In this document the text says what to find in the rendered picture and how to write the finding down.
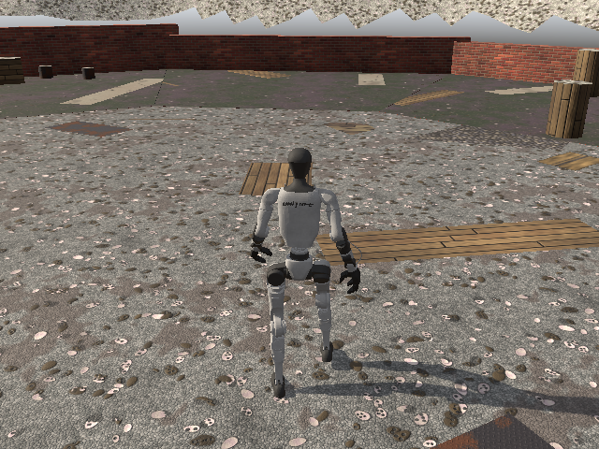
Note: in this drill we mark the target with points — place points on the left robot upper arm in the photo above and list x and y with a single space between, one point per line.
265 211

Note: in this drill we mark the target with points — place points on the left robot hand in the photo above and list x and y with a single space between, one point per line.
257 257

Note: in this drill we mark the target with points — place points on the robot left foot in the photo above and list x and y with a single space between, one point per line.
279 389

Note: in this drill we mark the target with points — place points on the right robot upper arm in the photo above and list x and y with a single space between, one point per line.
333 213

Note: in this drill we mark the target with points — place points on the right robot forearm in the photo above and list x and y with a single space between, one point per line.
346 253

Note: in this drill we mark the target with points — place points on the right robot hand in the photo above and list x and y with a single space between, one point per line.
355 280

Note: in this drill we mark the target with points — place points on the robot foot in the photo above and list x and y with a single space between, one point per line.
326 354
279 389

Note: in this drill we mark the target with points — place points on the robot right foot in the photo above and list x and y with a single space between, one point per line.
326 354

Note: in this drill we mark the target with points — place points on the left robot forearm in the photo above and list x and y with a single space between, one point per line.
256 241

